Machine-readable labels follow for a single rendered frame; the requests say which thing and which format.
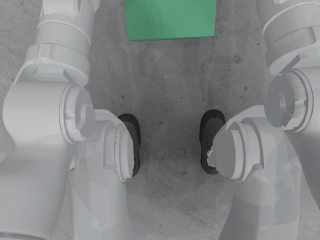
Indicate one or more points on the robot left upper arm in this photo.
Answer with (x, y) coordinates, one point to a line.
(47, 120)

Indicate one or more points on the right robot forearm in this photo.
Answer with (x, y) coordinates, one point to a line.
(292, 33)

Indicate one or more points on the robot right thigh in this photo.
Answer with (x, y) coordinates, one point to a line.
(266, 196)

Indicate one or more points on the robot right upper arm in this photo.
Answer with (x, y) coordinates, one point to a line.
(293, 105)

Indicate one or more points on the robot right foot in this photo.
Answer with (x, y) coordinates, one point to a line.
(211, 122)

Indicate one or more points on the left robot forearm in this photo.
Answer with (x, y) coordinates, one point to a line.
(61, 49)

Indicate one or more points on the carton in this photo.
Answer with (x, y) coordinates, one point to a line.
(153, 20)

